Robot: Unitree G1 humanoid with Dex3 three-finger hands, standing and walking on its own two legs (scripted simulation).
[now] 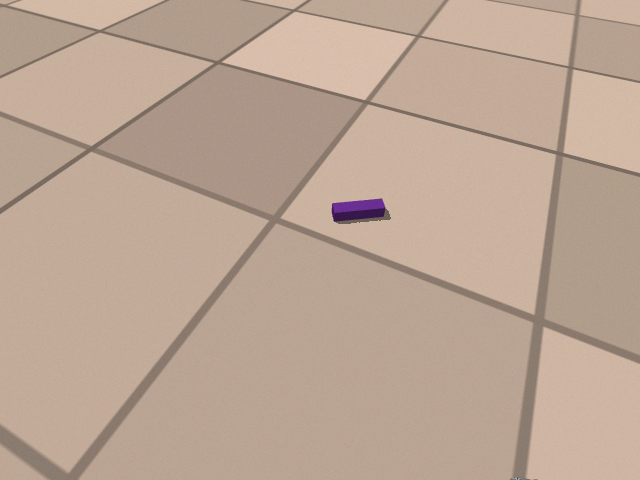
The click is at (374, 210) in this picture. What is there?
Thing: lying carton
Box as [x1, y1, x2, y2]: [332, 199, 385, 221]
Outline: 385,208 381,199 332,203 332,215 334,221 383,216
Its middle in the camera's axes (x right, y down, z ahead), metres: +0.18 -0.11 +1.72
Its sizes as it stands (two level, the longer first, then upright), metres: 0.229 0.061 0.056
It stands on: the floor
